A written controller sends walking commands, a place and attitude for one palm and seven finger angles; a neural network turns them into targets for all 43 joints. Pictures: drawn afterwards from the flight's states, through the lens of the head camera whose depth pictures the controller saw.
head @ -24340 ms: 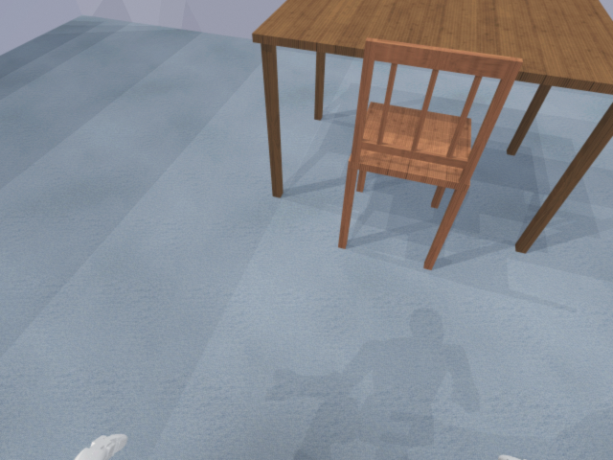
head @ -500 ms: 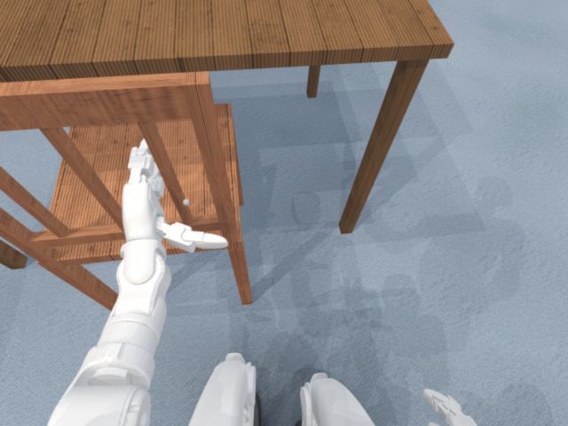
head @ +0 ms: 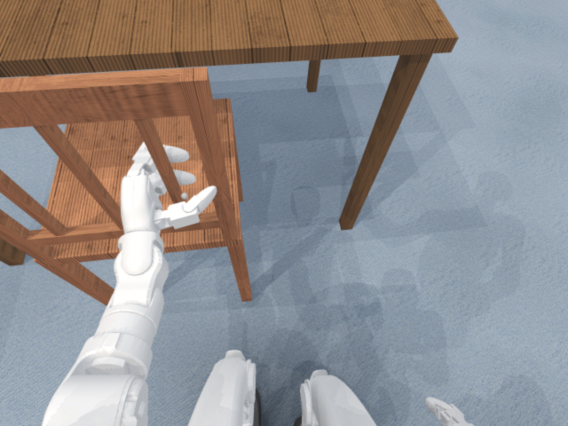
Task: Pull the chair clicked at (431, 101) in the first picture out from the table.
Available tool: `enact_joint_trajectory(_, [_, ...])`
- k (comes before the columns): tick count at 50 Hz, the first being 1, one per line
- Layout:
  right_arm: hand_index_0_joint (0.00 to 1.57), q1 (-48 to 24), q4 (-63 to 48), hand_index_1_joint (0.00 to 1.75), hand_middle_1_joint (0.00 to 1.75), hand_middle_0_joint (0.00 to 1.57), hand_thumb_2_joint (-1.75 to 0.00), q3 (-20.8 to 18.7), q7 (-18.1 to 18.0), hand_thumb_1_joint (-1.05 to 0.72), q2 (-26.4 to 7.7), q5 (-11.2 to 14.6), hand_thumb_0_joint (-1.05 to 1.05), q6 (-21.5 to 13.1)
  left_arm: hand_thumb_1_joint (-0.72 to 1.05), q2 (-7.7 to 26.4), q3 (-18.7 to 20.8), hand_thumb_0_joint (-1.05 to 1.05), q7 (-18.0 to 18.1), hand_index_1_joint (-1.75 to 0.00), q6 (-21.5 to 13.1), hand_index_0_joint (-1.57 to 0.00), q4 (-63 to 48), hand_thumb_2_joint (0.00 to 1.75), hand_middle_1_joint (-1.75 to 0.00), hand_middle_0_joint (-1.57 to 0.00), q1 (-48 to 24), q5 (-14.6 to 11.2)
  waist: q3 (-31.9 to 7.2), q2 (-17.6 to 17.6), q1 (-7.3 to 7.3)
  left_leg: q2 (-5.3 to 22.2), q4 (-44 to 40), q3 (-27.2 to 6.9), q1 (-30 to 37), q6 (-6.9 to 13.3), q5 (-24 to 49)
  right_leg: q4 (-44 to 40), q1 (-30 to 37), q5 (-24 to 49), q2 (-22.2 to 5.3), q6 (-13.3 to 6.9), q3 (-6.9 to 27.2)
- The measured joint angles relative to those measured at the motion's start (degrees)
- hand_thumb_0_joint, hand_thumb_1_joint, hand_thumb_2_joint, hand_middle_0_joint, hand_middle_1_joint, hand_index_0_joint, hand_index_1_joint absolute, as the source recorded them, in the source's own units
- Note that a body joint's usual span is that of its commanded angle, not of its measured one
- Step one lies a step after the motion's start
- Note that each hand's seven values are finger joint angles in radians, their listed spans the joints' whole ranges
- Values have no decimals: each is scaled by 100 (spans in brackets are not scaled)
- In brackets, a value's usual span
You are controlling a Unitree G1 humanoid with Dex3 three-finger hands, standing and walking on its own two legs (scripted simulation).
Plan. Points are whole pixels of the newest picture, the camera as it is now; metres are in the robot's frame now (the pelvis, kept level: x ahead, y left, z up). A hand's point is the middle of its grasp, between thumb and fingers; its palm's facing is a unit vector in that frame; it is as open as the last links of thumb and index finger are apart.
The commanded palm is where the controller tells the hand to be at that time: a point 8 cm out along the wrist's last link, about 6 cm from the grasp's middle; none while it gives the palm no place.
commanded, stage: hook a spindle and tug to test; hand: left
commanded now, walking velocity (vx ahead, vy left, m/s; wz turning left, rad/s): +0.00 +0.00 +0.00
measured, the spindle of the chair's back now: (92, 184) +0.45 +0.28 +0.03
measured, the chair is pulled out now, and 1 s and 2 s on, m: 0.00 0.04 0.16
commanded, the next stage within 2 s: step backward, pulling the chair out in 0.78 s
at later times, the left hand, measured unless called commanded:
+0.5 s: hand (183, 204) +0.41 +0.15 +0.03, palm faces +0.13 -0.99 -0.02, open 5.1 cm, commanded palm +0.37 +0.19 +0.03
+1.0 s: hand (178, 223) +0.38 +0.15 +0.04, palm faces +0.09 -0.99 -0.13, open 5.1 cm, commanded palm +0.35 +0.20 +0.03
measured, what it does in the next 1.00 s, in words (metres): stands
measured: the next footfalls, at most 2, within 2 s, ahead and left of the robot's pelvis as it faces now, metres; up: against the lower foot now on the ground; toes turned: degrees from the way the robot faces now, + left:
none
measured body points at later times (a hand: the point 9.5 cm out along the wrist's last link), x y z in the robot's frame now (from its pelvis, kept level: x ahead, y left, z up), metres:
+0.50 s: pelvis +0.01 +0.01 +0.01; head +0.12 +0.01 +0.45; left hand +0.40 +0.20 +0.04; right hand +0.11 -0.24 -0.11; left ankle +0.07 +0.09 -0.61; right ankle +0.00 -0.08 -0.61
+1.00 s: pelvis +0.01 +0.01 +0.04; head +0.10 +0.01 +0.48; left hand +0.37 +0.20 +0.05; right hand +0.14 -0.23 -0.08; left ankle +0.07 +0.09 -0.61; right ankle +0.00 -0.08 -0.61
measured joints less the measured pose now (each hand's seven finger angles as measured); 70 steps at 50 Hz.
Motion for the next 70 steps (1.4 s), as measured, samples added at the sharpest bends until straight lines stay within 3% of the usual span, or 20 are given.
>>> enact_joint_trajectory(12, [20, -2, -81, 30, 30, 21, -89, 21, 21, -90, 21, 15, 0, 69, 77, -13, 33, 1, -74, -144, 82, -47, -84, 85, -142, -46, 113, -6, -53, -36, -25, 17, -67, 41, 87, 23, -28, -84, 78, 3, 16, 23, 57])
enact_joint_trajectory(36, [20, -165, -277, 30, 30, 21, -89, -6, 47, -90, 64, 43, 1, 164, 79, -275, -444, 2, 7, -145, 228, -42, -1266, 84, -143, -44, 1226, -60, -59, -38, 144, -19, -117, 59, 350, 59, -109, -173, 364, -62, -10, 58, 89])
enact_joint_trajectory(45, [20, -293, -303, 30, 30, 21, -89, 19, -13, -90, 61, 44, 0, 104, 78, -313, -576, 2, 39, -145, 208, -42, -1360, 85, -144, -45, 1288, -32, -19, -34, 197, -50, -59, 5, 325, 53, -87, -117, 362, -68, -34, 50, 23])
enact_joint_trajectory(47, [20, -370, -388, 30, 30, 21, -89, 30, -136, -90, 100, 228, 1, 390, 77, -217, -612, 1, 111, -145, 674, -42, -1509, 85, -141, -45, 1210, 131, 350, -54, 168, -83, -240, 18, 745, 136, -21, -281, 773, -22, -59, -6, 43])
enact_joint_trajectory(49, [20, -318, -514, 30, 30, 20, -89, 74, -296, -90, 136, 377, 1, 683, 78, -107, -736, 2, 177, -145, 1360, -41, -1522, 85, -136, -43, 1191, 169, 633, -31, 114, -123, -732, 15, 1374, 63, 139, -767, 1385, 158, -104, 58, 95])
enact_joint_trajectory(52, [20, -82, -641, 30, 30, 21, -89, 210, -456, -90, 111, 488, 1, 979, 79, -59, -853, 3, 209, -145, 1968, -41, -1088, 85, -126, -39, 1288, 116, 599, -2, 61, -149, -1663, 96, 2198, 103, 460, -1664, 2142, 532, -142, 141, 260])
enact_joint_trajectory(55, [20, 82, -633, 30, 30, 21, -89, 320, -589, -90, 30, 526, 1, 1127, 79, -168, -814, 3, 174, -145, 1939, -43, -518, 85, -115, -33, 1334, -58, 563, -24, 28, -146, -2400, 137, 2799, 114, 741, -2413, 2712, 872, -149, 227, 370])
enact_joint_trajectory(59, [20, 107, -432, 30, 30, 21, -89, 300, -731, -90, -69, 503, 0, 1172, 80, -208, -903, 4, 132, -145, 1864, -46, 120, 84, -109, -30, 1011, -1, 719, -126, 57, -147, -2986, 112, 3280, 132, 1032, -3046, 3204, 1195, -153, 265, 392])
enact_joint_trajectory(65, [20, -83, -245, 30, 30, 21, -89, 80, -764, -90, -184, 420, 0, 1093, 80, -145, -951, 4, -10, -145, 1818, -48, 650, 83, -107, -29, 600, -28, 1028, -157, 15, -185, -3489, 171, 3624, 177, 1377, -3418, 3469, 1486, -206, 276, 465])
enact_joint_trajectory(70, [20, -198, -206, 30, 30, 21, -89, 6, -726, -90, -152, 383, 0, 1009, 80, -166, -903, 4, -121, -145, 1793, -49, 575, 82, -107, -28, 727, -119, 1257, -81, -2, -192, -3851, 258, 3877, 193, 1619, -3612, 3621, 1668, -228, 269, 560])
